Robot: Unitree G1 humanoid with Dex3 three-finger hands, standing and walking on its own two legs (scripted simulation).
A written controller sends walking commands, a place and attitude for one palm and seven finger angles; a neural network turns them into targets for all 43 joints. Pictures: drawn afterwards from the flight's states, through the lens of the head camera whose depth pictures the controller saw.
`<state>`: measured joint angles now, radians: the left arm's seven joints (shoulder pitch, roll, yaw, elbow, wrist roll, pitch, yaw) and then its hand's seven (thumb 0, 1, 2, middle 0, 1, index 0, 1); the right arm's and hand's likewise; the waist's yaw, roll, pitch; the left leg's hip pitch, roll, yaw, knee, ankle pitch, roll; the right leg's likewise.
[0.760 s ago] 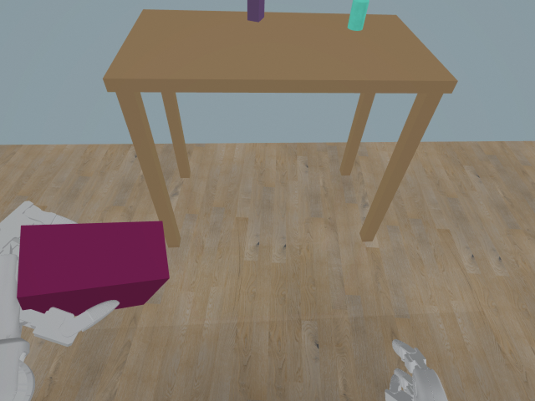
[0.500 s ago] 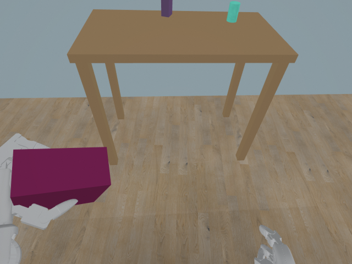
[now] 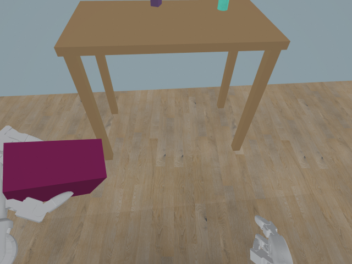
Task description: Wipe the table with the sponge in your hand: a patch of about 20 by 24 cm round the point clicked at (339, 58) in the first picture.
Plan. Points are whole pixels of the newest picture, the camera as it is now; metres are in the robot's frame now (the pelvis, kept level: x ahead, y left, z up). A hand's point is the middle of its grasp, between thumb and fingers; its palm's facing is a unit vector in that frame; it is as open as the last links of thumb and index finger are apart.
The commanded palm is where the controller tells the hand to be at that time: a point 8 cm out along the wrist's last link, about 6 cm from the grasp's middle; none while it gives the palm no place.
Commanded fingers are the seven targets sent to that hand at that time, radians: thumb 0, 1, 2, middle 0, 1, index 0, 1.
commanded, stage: walk to a spot facing it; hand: left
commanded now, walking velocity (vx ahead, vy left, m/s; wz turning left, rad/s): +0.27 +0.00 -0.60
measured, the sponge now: (70, 171) +0.23 +0.21 +0.15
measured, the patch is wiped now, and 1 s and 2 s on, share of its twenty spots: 0.00 0.00 0.00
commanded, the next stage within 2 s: take the last steps up to it in 1.00 s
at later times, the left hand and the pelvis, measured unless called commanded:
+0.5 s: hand (112, 133) +0.30 +0.16 +0.17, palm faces +0.21 -0.88 -0.42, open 10.7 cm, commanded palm +0.26 +0.20 +0.19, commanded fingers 0.00 0.10 1.30 -1.20 -1.60 -1.20 -1.60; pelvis +0.03 -0.03 +0.01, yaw -15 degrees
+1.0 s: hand (191, 91) +0.41 +0.02 +0.20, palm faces +0.07 -0.85 -0.53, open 10.7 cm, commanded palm +0.38 +0.07 +0.19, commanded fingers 0.00 0.10 1.30 -1.20 -1.60 -1.20 -1.60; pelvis +0.13 -0.13 +0.01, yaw -20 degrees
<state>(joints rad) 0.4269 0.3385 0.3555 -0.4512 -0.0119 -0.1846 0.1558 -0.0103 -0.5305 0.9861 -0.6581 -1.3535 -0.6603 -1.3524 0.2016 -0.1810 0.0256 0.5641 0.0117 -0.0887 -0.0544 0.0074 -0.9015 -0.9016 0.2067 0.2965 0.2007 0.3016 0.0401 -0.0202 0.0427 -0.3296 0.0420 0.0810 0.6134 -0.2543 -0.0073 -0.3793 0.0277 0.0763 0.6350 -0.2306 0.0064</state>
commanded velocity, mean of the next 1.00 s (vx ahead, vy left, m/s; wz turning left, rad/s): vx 0.33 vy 0.00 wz -0.19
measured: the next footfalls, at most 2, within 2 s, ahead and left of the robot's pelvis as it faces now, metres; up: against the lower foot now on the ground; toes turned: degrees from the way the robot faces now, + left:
left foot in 0.36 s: +0.06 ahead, +0.12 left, +0.00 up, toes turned -5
right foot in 0.66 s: +0.12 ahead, -0.22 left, +0.00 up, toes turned -29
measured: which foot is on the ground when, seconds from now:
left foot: down 0.00-0.10, up 0.12-0.34, down 0.36-0.66, up 0.68-1.00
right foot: down 0.00-0.36, up 0.38-0.64, down 0.66-1.00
